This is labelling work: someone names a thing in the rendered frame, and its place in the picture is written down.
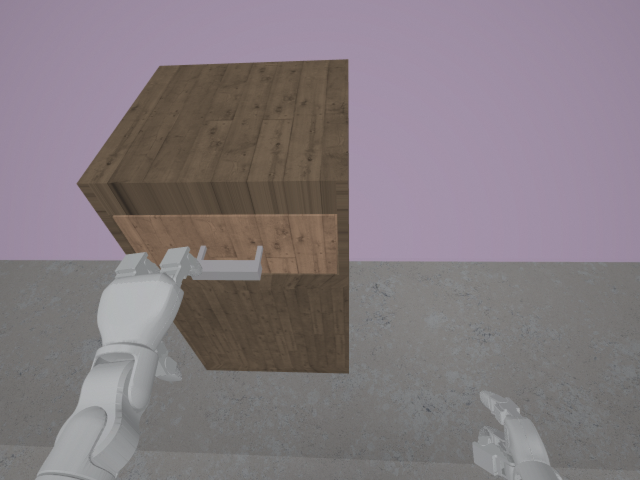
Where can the left robot hand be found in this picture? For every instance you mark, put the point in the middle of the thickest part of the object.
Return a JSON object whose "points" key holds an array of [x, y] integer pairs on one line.
{"points": [[142, 302]]}

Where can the right robot hand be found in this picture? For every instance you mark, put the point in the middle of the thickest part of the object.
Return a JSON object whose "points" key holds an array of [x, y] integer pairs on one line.
{"points": [[498, 452]]}

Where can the cabinet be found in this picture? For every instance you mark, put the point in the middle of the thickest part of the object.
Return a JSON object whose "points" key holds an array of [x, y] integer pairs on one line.
{"points": [[234, 139]]}

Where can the drawer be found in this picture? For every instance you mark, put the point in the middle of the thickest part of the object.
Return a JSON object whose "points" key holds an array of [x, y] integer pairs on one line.
{"points": [[292, 243]]}

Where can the handle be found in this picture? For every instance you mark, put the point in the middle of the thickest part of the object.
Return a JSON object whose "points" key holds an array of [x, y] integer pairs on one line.
{"points": [[229, 269]]}

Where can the left robot forearm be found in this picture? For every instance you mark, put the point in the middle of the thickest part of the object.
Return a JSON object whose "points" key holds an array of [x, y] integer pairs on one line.
{"points": [[102, 434]]}

